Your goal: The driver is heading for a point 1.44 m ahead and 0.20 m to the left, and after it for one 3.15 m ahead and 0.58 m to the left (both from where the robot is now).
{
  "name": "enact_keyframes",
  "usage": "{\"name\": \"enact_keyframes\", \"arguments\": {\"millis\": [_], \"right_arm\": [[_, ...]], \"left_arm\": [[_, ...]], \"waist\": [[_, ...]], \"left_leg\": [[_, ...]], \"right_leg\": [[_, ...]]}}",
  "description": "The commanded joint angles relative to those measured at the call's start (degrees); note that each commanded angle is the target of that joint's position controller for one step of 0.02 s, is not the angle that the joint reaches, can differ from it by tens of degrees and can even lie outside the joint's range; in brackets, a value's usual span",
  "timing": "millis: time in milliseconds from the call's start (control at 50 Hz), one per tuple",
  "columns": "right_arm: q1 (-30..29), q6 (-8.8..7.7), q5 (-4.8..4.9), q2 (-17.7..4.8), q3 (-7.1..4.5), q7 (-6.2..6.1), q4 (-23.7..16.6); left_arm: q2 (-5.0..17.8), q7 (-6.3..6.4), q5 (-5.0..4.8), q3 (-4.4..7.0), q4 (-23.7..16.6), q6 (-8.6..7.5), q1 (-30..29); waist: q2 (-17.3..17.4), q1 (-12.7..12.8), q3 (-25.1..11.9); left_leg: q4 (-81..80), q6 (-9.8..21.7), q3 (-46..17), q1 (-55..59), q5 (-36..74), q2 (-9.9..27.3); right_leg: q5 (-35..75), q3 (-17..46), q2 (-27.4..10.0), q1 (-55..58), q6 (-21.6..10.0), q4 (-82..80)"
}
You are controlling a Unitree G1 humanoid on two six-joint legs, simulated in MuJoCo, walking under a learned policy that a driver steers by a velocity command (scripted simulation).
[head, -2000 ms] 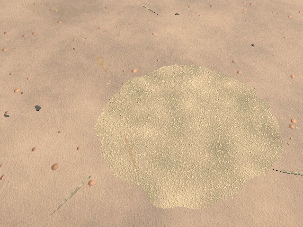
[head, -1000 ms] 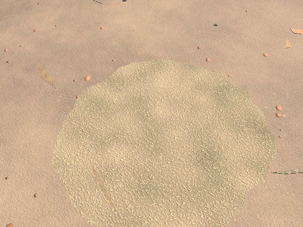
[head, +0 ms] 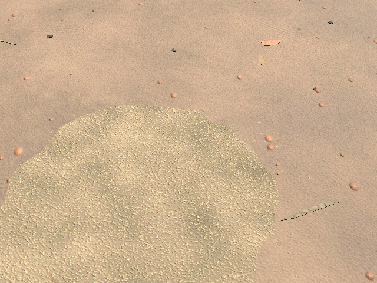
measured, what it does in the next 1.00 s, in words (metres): walks ahead: right foot, then left foot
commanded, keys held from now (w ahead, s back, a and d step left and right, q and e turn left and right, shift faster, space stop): no key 0.14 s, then w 0.86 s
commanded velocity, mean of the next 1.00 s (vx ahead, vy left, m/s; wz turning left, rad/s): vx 0.31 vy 0.00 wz -0.01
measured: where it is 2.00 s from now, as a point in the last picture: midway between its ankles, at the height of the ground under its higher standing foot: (206, 226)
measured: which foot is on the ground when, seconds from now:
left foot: down 0.00-0.46, up 0.48-0.92, down 0.94-1.00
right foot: down 0.00-0.22, up 0.24-0.44, down 0.46-0.94, up 0.96-1.00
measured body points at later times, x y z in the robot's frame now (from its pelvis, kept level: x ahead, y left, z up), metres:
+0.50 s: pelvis +0.07 -0.04 -0.01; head +0.08 -0.06 +0.44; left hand +0.19 +0.24 -0.09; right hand +0.11 -0.31 -0.15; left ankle -0.02 +0.11 -0.71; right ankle +0.07 -0.14 -0.73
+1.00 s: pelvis +0.32 -0.01 -0.02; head +0.36 +0.00 +0.43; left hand +0.30 +0.27 -0.14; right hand +0.54 -0.24 -0.10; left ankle +0.43 +0.08 -0.73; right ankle +0.10 -0.14 -0.68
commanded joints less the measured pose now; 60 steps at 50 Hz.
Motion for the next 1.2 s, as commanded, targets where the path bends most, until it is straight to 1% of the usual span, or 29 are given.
{"name": "enact_keyframes", "arguments": {"millis": [20, 140, 200, 220, 260, 300, 360, 400, 440, 460, 480, 500, 520, 560, 660, 740, 800, 860, 900, 940, 960, 980, 1000, 1020, 1040, 1060, 1080, 1120, 1200], "right_arm": [[-1.6, -0.87, 0.14, -6.3, -1.48, 0.05, -3.4], [-1.4, -0.81, 0.22, -6.0, -1.42, 0.18, -2.4], [-0.2, -0.47, 0.59, -7.0, -1.80, -0.14, -1.5], [1.2, -0.43, 1.07, -8.3, -2.19, -0.31, -1.1], [5.2, -0.95, 1.71, -11.2, -2.86, -0.47, -0.1], [6.3, -1.52, 1.17, -12.3, -3.14, -0.98, -0.1], [5.7, -1.66, 1.45, -12.9, -3.45, -0.89, -0.5], [1.5, -1.00, 2.36, -12.6, -3.38, -0.40, -1.4], [2.0, -0.96, 1.91, -10.3, -2.78, -0.07, -1.3], [0.4, -1.62, 1.24, -7.2, -1.69, 0.16, -2.0], [0.6, -2.78, 1.16, -4.2, -0.78, 0.23, -4.5], [-0.1, -3.53, 2.45, -8.6, -1.84, 0.16, -5.0], [-0.4, -4.03, 3.57, -10.5, -2.41, 0.33, -5.0], [-0.1, -4.29, 2.19, -9.8, -2.27, 0.40, -3.6], [-1.5, -3.05, 0.65, -7.2, -1.75, 1.26, -3.1], [-9.9, -3.43, 0.97, -5.2, -0.59, 1.51, -6.4], [-14.5, -3.72, 1.47, -5.7, -0.36, 1.99, -8.5], [-16.0, -4.35, 1.57, -7.1, -0.65, 2.77, -10.1], [-12.3, -4.68, 1.36, -9.2, -1.57, 2.89, -9.6], [3.9, -4.37, 1.31, -13.4, -3.73, 2.02, -5.5], [15.1, -4.04, 0.56, -18.0, -4.62, 1.24, -3.7], [17.2, -4.24, 0.34, -19.1, -4.69, 2.15, -2.1], [14.7, -4.17, 1.28, -13.5, -3.47, 2.06, -2.3], [9.8, -4.08, 1.39, -11.3, -2.76, 1.74, -2.9], [5.7, -4.13, 0.90, -10.8, -2.44, 1.66, -3.7], [3.3, -4.38, 0.16, -9.8, -2.18, 1.79, -4.0], [2.4, -4.73, -0.62, -8.9, -1.83, 1.84, -3.9], [2.6, -5.32, -0.06, -8.8, -1.85, 1.83, -3.0], [5.7, -5.32, 0.54, -11.3, -2.18, 0.83, -1.2]], "left_arm": [[5.0, 0.37, -0.11, 1.69, -3.8, -0.78, 0.4], [4.9, 0.68, -0.22, 2.02, -3.4, -0.75, 0.6], [4.1, 1.21, -0.67, 1.97, -2.9, -0.56, 1.2], [3.9, 1.34, -1.04, 1.89, -3.3, -0.85, 0.8], [3.7, 1.47, -2.32, 1.56, -5.0, -2.37, -2.1], [4.4, 1.23, -2.90, 1.58, -6.0, -4.26, -5.5], [5.2, -0.08, -2.52, 1.90, -5.9, -5.31, -5.5], [3.9, -0.87, -1.92, 1.83, -3.6, -5.54, -1.0], [4.7, -1.09, -1.62, 3.01, 0.3, -5.23, 8.2], [7.3, -0.72, -1.81, 3.95, 1.0, -5.25, 14.3], [14.5, -0.68, -1.17, 5.19, 0.3, -5.47, 18.8], [12.7, -1.15, -0.79, 4.34, 0.3, -6.02, 18.3], [10.6, -1.33, -0.92, 3.35, -0.4, -6.46, 13.8], [8.9, -1.51, -1.04, 2.34, -1.2, -6.42, 8.4], [8.5, -0.85, -1.34, 1.72, 1.5, -5.99, 10.1], [9.4, -0.03, -1.50, 1.72, 3.9, -5.34, 11.5], [10.4, -0.01, -1.86, 1.91, 5.7, -5.52, 12.2], [10.8, 0.01, -2.45, 2.13, 7.3, -5.19, 12.0], [12.2, 0.12, -2.30, 2.41, 7.8, -4.68, 11.1], [12.2, 0.37, -1.77, 1.98, 7.5, -3.99, 9.0], [9.5, 0.47, -0.24, 0.73, 6.1, -4.14, 10.0], [2.1, -0.52, -1.62, -1.22, 7.0, -5.12, 19.3], [8.9, -0.72, -3.31, 0.11, 7.4, -6.04, 13.7], [11.3, -0.85, -4.08, 0.74, 5.3, -6.51, 6.6], [10.8, -0.43, -3.19, 0.55, 4.7, -6.83, 3.1], [10.5, -0.19, -1.81, 0.89, 4.5, -6.71, 1.7], [9.6, -0.22, -1.57, 0.91, 4.8, -6.13, 3.2], [7.6, -0.11, -1.68, 0.49, 5.3, -5.11, 5.0], [7.3, 0.07, -0.87, 0.04, 2.7, -4.85, -2.8]], "waist": [[-0.4, -0.2, -2.8], [-0.1, -0.2, -2.3], [2.7, -0.6, -1.6], [4.8, -1.3, 0.1], [9.4, -2.7, 5.6], [9.2, -3.9, 9.3], [8.0, -3.4, 6.5], [7.0, 0.0, 3.1], [4.4, 3.8, -1.2], [-1.5, 7.0, -2.7], [-18.3, 7.1, -5.5], [-15.8, 6.1, -4.1], [-10.5, 3.8, 2.1], [-3.4, 1.8, 3.7], [-3.2, 1.0, 2.2], [-4.4, 3.0, 3.8], [-4.8, 4.0, 5.5], [-5.1, 3.0, 6.0], [-6.6, 0.6, 2.3], [-6.7, -7.6, -8.2], [2.2, -10.2, -18.1], [17.8, -4.5, -27.3], [11.7, -6.9, -20.6], [8.1, -6.2, -10.6], [1.8, -4.0, -6.0], [0.9, -2.2, -3.4], [2.5, -0.1, -3.3], [3.9, 1.3, -2.8], [2.5, -0.1, 1.1]], "left_leg": [[-4.1, 2.2, -4.7, 3.6, 16.9, 4.7], [-4.6, 2.1, -4.6, 4.0, 17.1, 4.2], [-7.4, 4.1, -6.4, 3.4, -3.3, 3.9], [-9.9, 6.4, -10.5, 3.4, -13.6, 6.0], [-17.5, 13.1, -25.8, 3.9, -26.4, 15.8], [-20.0, 16.1, -32.0, 3.4, -23.3, 20.5], [-19.7, 14.1, -25.3, 4.6, -14.0, 19.2], [-17.0, 10.5, -14.3, -3.3, -6.1, 13.4], [-8.8, 7.5, -7.8, -11.2, -2.0, 8.9], [4.4, 4.2, -3.1, -16.6, 1.3, 5.0], [26.4, 0.4, 2.7, -27.2, -8.3, -1.5], [36.3, 1.1, -3.9, -34.0, -15.5, -0.6], [39.8, 2.5, -5.0, -39.0, -10.5, 3.1], [35.9, 3.2, -3.9, -37.2, 0.2, 6.7], [25.2, -0.3, -0.3, -32.5, 11.6, 7.2], [9.0, -1.6, 1.4, -28.0, 21.8, 5.2], [2.6, -1.3, 2.0, -23.9, 24.5, 3.8], [-1.0, 1.5, 1.4, -24.0, 19.9, 3.5], [-2.0, 3.7, 3.4, -17.3, 15.6, 1.1], [-1.9, 7.4, 4.3, 5.9, 17.0, -0.4], [-0.3, 11.6, -11.6, 25.5, 17.3, 12.8], [-9.7, 20.6, -41.6, 41.0, -0.7, 24.3], [-14.9, 17.7, -41.5, 36.6, -8.9, 21.7], [-16.1, 15.1, -31.4, 26.9, -6.3, 19.8], [-17.4, 13.9, -25.5, 17.2, 0.8, 18.1], [-18.9, 13.4, -21.2, 10.2, 6.8, 16.0], [-20.6, 13.2, -18.4, 6.2, 9.9, 14.7], [-23.2, 14.3, -14.3, 2.4, 13.2, 13.7], [-25.7, 14.2, -8.6, 1.8, 18.6, 12.7]], "right_leg": [[17.9, 2.5, -3.7, -0.4, -0.3, -3.5], [18.4, 2.4, -3.9, 0.5, 0.1, -3.9], [2.6, -1.3, -0.7, -1.7, -0.3, -1.0], [-3.8, -3.0, 0.5, -5.6, -0.6, 2.2], [-7.5, -5.5, -0.6, -16.2, -0.8, 9.2], [-9.9, -5.0, -3.7, -22.4, -1.4, 14.3], [-10.3, -5.5, -6.4, -21.3, -2.7, 12.5], [1.3, -10.2, -3.5, -5.1, -2.7, 2.4], [8.0, -12.8, 0.3, 11.5, -1.9, 0.4], [3.7, -4.0, -5.0, 17.9, -4.3, -4.0], [-2.3, 24.0, -20.8, 23.2, -12.6, -15.5], [-12.1, 37.4, -25.1, 20.7, -18.1, -20.6], [-14.3, 32.3, -24.8, 18.2, -17.4, -20.3], [-3.0, 19.9, -19.8, 14.4, -13.9, -21.0], [25.2, 3.8, -14.8, 12.5, -11.3, -23.0], [23.9, -2.1, -12.6, 9.5, -10.3, -24.2], [21.1, -2.4, -14.1, 8.5, -10.5, -24.8], [27.1, -2.3, -16.7, 13.9, -9.8, -21.5], [43.2, -3.0, -17.0, 17.0, -8.7, -15.5], [56.0, -6.0, -13.3, 11.2, -5.9, 3.8], [32.5, -7.8, -8.9, -2.9, -3.8, 23.9], [-13.7, -1.6, 1.3, -22.7, -1.2, 41.1], [-12.4, 1.7, -1.8, -29.0, -2.1, 45.5], [-6.7, -1.0, -4.7, -31.7, -2.6, 44.2], [-1.2, -2.6, -7.8, -28.9, -2.8, 41.1], [1.7, -3.0, -9.6, -26.2, -2.6, 37.9], [3.8, -2.4, -11.0, -22.5, -2.6, 36.7], [4.6, -3.2, -11.9, -20.7, -1.7, 33.9], [14.2, -4.6, -12.9, -27.0, 0.8, 22.8]]}}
